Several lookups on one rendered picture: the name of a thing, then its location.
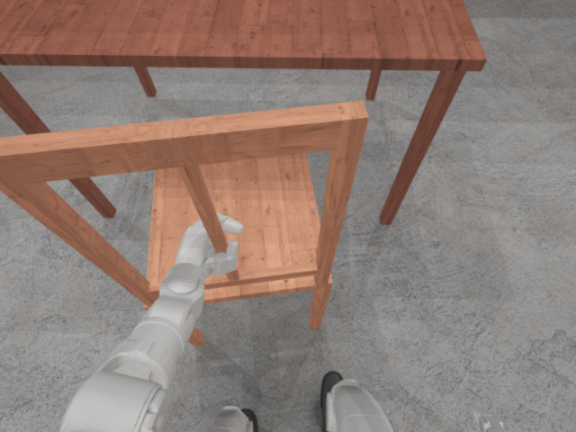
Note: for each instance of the left robot upper arm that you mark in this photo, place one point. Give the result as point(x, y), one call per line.
point(114, 402)

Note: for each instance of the table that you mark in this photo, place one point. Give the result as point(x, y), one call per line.
point(376, 35)

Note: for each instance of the robot right hand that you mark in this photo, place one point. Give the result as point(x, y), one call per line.
point(486, 421)

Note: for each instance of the robot right thigh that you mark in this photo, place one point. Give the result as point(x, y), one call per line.
point(354, 409)

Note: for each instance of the robot left thigh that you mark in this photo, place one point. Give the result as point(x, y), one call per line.
point(225, 420)

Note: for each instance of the chair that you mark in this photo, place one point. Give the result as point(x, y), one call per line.
point(250, 166)

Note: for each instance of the robot left forearm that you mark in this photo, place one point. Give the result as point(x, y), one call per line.
point(157, 342)

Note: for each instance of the robot thigh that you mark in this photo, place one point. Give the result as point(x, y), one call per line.
point(225, 420)
point(354, 409)

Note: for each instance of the robot left hand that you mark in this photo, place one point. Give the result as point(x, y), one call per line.
point(195, 246)

